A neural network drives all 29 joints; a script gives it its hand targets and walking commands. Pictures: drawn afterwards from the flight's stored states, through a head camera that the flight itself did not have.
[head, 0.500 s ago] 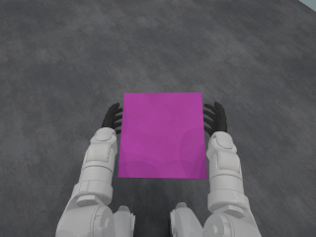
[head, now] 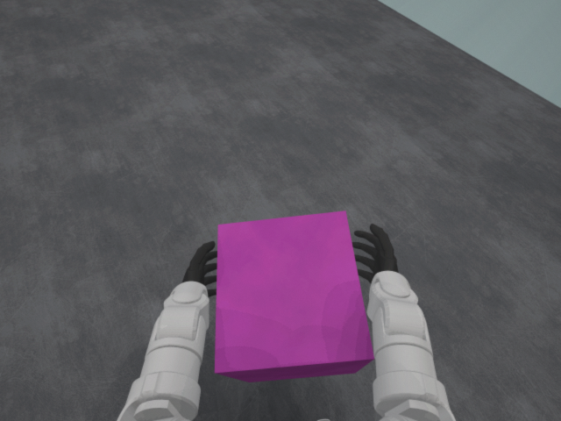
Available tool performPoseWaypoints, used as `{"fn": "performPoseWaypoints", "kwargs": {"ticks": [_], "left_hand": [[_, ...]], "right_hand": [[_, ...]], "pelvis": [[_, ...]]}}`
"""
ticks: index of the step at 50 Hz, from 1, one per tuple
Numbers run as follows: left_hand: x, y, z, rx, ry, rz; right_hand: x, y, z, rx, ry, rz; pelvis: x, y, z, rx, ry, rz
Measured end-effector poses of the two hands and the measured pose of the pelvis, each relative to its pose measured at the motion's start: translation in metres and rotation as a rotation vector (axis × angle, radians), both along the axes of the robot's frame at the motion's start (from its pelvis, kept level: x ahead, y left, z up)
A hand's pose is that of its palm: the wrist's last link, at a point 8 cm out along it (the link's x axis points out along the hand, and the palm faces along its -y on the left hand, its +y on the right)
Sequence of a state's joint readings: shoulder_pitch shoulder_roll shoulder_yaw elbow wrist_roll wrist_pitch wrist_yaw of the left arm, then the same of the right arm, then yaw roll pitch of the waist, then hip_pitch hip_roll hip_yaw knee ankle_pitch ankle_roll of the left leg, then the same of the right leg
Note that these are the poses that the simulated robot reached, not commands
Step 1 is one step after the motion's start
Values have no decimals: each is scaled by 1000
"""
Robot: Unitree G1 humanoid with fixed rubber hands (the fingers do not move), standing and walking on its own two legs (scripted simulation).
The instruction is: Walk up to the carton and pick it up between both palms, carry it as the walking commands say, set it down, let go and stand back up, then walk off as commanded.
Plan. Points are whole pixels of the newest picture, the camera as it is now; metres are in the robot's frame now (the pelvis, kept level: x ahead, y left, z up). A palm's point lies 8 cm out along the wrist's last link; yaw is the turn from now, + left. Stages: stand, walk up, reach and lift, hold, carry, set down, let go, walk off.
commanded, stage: reach and lift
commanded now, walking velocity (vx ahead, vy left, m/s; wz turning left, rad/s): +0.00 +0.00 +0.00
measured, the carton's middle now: (292, 305) +0.32 -0.04 -0.10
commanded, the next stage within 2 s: none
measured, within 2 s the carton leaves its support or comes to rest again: neither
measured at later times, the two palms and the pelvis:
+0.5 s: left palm (181, 268) +0.32 +0.12 +0.05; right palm (397, 271) +0.30 -0.16 +0.07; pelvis -0.01 +0.01 +0.01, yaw +0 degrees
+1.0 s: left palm (174, 272) +0.30 +0.12 +0.08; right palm (409, 256) +0.30 -0.16 +0.12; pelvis +0.00 +0.00 +0.02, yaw -1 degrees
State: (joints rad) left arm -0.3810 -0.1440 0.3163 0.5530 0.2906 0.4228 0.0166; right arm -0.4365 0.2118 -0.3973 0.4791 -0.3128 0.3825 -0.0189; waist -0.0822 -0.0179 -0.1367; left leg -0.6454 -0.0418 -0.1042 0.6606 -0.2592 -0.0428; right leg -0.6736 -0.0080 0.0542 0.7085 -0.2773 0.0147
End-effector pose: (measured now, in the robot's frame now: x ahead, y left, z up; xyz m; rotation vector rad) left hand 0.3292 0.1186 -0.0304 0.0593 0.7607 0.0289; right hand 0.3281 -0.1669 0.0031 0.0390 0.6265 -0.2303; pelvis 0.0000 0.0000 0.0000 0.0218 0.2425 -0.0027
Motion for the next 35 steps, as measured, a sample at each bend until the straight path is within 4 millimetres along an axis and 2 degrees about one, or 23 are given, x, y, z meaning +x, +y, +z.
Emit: {"fn": "performPoseWaypoints", "kwargs": {"ticks": [4, 12, 20, 23, 30, 35], "left_hand": [[-6, 4, 10, -5, -23, 9], [-1, 8, 48, -17, -99, -2], [-8, 9, 60, -10, -63, -11], [-8, 8, 69, 2, -70, -17], [-2, -3, 104, 10, -138, -34], [-9, -10, 98, 16, -79, -51]], "right_hand": [[-7, 4, 8, 13, -19, -3], [-17, 9, 41, -20, -81, -19], [-26, 10, 51, -21, -40, -25], [-26, 8, 58, 3, -46, -33], [-25, -3, 91, 14, -115, -52], [-31, -9, 91, -1, -59, -56]], "pelvis": [[-7, 3, 3, -4, -29, 0], [-14, 9, 7, -13, -107, -1], [-16, 11, 12, -14, -162, -1], [-15, 10, 13, -12, -179, -2], [-9, 4, 18, -8, -234, -7], [-8, -1, 20, -5, -272, -10]]}}
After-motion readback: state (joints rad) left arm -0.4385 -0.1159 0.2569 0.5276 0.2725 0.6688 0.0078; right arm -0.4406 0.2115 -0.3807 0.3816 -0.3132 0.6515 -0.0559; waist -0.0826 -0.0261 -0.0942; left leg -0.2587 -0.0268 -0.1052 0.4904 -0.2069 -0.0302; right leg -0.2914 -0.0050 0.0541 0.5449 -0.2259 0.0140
